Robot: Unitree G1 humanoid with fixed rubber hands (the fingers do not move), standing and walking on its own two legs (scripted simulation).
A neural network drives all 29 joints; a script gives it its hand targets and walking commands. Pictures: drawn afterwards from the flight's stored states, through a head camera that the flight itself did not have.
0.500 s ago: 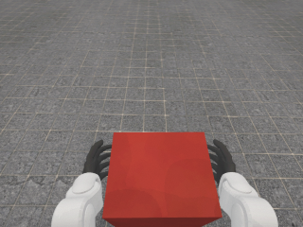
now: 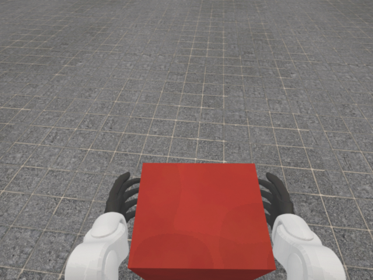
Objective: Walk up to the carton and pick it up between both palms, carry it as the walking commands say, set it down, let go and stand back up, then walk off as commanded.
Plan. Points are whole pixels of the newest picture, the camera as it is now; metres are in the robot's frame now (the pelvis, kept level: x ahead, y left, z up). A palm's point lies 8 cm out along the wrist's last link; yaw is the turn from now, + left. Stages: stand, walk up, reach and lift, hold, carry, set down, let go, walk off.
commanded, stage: carry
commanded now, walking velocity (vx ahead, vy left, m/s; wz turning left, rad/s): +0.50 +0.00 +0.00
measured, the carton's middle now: (197, 231) +0.24 +0.00 +0.02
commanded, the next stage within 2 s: none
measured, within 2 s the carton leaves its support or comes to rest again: neither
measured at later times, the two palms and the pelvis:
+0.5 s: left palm (156, 100) +0.59 +0.12 +0.08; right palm (256, 105) +0.58 -0.17 +0.08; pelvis +0.35 -0.01 -0.02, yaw -2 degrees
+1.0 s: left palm (158, 52) +0.92 +0.15 +0.07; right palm (232, 52) +0.91 -0.14 +0.08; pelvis +0.67 +0.02 -0.01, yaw -2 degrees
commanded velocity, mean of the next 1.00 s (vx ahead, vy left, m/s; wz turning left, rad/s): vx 0.41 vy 0.00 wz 0.00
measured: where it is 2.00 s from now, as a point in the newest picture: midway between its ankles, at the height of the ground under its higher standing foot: (192, 190)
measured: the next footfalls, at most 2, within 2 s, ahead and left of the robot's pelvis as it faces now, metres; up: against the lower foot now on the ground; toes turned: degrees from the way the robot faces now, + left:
left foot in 0.04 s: +0.19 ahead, +0.12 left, +0.00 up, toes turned +10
right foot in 0.48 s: +0.50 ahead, -0.13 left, +0.00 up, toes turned -14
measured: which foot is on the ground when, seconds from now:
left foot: up 0.00-0.02, down 0.04-0.50, up 0.52-0.90, down 0.92-1.00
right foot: down 0.00-0.06, up 0.08-0.46, down 0.48-0.94, up 0.96-1.00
